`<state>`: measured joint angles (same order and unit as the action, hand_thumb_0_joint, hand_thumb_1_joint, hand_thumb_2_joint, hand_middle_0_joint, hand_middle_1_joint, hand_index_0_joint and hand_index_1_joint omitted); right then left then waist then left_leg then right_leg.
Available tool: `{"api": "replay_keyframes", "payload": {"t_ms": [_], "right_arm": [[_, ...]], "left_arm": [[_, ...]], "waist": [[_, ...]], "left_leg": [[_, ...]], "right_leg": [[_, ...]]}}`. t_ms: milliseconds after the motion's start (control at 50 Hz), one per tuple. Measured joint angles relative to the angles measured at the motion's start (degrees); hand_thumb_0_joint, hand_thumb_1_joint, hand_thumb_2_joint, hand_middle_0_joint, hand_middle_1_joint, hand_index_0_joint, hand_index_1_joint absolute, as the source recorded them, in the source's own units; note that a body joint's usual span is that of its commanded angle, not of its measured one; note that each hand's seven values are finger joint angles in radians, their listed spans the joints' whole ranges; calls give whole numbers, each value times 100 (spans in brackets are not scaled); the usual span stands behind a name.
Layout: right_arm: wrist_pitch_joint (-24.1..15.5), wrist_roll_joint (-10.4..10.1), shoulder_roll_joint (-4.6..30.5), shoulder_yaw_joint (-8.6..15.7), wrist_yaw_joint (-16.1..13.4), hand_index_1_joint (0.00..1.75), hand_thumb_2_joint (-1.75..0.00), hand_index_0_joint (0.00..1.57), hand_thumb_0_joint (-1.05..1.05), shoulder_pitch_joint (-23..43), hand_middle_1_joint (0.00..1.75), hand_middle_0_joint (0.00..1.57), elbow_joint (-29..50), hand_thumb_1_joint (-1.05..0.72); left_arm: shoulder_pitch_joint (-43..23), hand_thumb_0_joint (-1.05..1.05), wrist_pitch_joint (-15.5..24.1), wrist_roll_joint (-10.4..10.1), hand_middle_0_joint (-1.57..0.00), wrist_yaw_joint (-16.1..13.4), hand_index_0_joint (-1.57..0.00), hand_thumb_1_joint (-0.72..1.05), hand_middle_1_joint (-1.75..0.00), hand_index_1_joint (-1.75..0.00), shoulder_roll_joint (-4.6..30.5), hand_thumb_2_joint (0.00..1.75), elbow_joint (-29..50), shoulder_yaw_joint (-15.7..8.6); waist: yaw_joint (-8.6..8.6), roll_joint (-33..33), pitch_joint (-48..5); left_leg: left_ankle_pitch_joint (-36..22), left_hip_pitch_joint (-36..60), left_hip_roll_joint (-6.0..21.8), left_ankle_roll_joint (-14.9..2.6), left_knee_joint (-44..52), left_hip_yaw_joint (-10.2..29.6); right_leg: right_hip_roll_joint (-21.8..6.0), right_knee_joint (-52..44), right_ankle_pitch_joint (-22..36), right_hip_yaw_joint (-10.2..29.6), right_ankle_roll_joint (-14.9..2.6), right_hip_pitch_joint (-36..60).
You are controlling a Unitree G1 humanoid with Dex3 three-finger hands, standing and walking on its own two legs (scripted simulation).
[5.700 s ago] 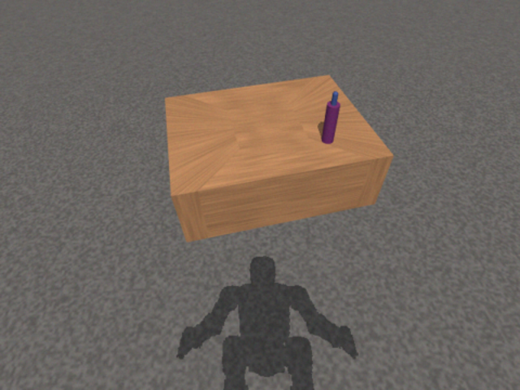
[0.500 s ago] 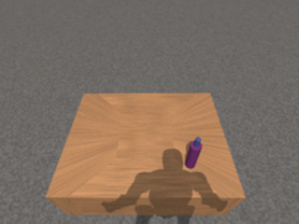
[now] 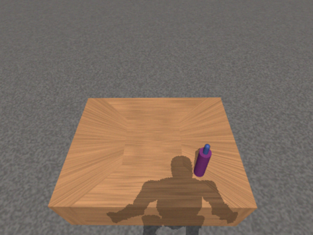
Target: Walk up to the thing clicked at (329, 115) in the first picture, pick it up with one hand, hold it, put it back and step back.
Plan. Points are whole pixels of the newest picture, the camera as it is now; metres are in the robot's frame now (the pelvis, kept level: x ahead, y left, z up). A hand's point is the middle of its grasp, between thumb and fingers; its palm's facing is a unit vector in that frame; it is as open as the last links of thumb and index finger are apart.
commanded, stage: stand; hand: right
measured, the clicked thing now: (202, 159) +0.52 -0.19 -0.33
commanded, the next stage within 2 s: go down in 1.12 s
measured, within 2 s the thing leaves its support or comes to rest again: neither
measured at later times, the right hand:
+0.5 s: hand out of the picture +0.08 -0.25 -0.16, palm faces -0.03 +0.94 -0.34, open 7.4 cm
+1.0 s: hand out of the picture +0.09 -0.25 -0.16, palm faces -0.03 +0.94 -0.34, open 7.4 cm
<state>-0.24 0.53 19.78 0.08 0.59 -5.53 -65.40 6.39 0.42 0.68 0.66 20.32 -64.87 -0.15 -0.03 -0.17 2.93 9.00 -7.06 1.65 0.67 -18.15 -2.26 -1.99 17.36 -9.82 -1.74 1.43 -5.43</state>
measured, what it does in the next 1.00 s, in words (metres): stands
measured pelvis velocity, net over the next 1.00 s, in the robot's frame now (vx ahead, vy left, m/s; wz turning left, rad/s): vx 0.01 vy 0.00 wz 0.00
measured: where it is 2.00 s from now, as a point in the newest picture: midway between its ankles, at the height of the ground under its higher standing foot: outside the picture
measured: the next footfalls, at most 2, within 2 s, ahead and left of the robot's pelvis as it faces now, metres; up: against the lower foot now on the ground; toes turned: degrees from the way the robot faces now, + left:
none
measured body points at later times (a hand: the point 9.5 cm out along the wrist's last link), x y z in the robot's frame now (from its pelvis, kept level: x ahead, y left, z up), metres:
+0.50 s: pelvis +0.00 +0.00 +0.00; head +0.01 +0.00 +0.45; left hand +0.08 +0.30 -0.13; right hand +0.09 -0.30 -0.13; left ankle +0.01 +0.12 -0.75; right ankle +0.00 -0.13 -0.75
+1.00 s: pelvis +0.01 +0.00 +0.00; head +0.02 +0.00 +0.45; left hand +0.08 +0.30 -0.13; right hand +0.09 -0.30 -0.13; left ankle +0.01 +0.12 -0.75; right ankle +0.00 -0.13 -0.75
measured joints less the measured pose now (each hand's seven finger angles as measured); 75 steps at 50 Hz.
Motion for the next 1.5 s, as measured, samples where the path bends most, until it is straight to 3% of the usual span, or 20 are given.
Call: {"api": "replay_keyframes", "payload": {"t_ms": [1240, 1280, 1340, 1440, 1500], "right_arm": [[-2, 2, 15, -22, -21, 30, -90, 20, 0, -42, 30, 21, 87, -90], [-28, -68, -49, 108, -57, 28, -88, 19, 0, -43, 28, 19, 398, -88], [-117, 2, -153, 376, -42, 22, -79, 14, 0, 377, 22, 15, 477, -80], [114, 361, -119, 870, 109, 12, -54, 10, 0, 842, 12, 11, 585, -55], [428, 479, -86, 953, 167, 9, -38, 9, 0, 777, 9, 11, 908, -37]], "left_arm": [[45, 1, 0, 6, -20, -16, -20, 91, -30, -30, 4, 90, 57, 2], [228, 1, 38, -139, -20, -114, -20, 91, -30, -30, -17, 90, 549, -35], [379, 1, 185, -262, -21, -228, -20, 90, -31, -31, -135, 91, 1170, -104], [535, 1, 198, -203, -21, -284, -21, 90, -31, -31, -448, 90, 1778, -175], [689, 1, 200, -201, -21, -296, -21, 91, -31, -31, -561, 90, 2021, -137]], "waist": [[20, -10, -20], [39, -31, 1], [46, -45, 98], [98, 11, -40], [122, 1, -142]], "left_leg": [[65, 39, -15, -2, -8, 23], [127, -166, -2, 0, -188, -14], [234, -583, 18, -4, -543, -60], [360, -1166, -3, -24, -965, -34], [398, -1236, -23, -21, -1029, -16]], "right_leg": [[-15, 0, -69, -23, 7, 53], [-11, 233, -146, 22, -11, -195], [-3, 640, -259, 83, -25, -658], [-37, 1107, -418, 76, -11, -1250], [-60, 1229, -498, 62, -13, -1337]]}}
